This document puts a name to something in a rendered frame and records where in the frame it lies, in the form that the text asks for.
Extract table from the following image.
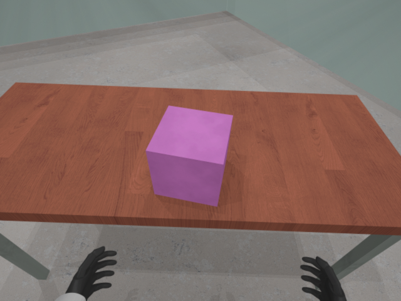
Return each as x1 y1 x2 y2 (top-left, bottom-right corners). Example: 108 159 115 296
0 82 401 290

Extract left robot hand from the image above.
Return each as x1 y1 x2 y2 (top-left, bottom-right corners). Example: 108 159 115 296
66 246 117 301

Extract right robot hand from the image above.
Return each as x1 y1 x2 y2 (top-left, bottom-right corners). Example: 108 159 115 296
300 256 347 301

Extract carton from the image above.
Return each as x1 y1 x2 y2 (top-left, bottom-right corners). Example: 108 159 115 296
146 105 233 206

